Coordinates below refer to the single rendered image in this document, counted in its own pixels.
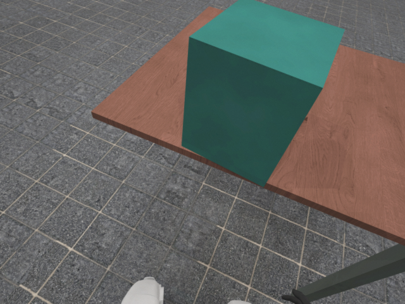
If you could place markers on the table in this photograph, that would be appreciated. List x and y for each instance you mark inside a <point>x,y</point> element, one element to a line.
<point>347,158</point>

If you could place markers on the right robot hand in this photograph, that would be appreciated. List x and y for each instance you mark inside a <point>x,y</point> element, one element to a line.
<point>298,298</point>

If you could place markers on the carton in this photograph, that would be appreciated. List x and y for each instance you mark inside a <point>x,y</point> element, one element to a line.
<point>253,74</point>

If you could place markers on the robot left thigh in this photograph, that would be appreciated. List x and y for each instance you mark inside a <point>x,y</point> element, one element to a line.
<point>144,292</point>

